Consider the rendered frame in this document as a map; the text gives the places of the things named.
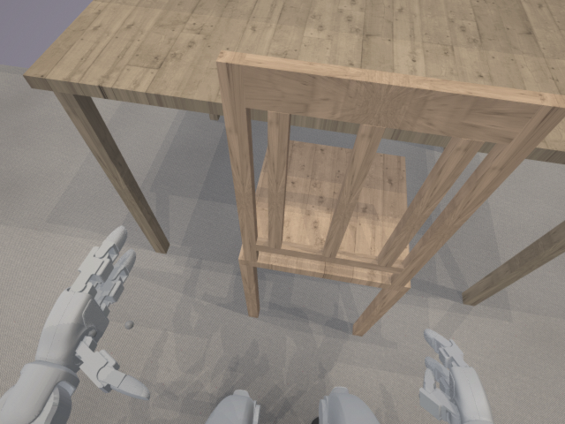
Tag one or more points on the table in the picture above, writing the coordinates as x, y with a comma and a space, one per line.
163, 53

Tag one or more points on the left robot thigh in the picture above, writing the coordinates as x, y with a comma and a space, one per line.
235, 409

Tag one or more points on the right robot thigh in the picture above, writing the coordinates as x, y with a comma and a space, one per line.
342, 408

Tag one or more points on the chair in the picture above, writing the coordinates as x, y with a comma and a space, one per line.
341, 213

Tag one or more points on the left robot hand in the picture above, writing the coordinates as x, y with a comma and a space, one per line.
84, 306

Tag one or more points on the right robot hand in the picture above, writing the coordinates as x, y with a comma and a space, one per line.
461, 396

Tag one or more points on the robot thigh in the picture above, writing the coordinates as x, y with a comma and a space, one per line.
235, 409
342, 408

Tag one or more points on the left robot forearm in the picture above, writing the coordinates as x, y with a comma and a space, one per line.
42, 395

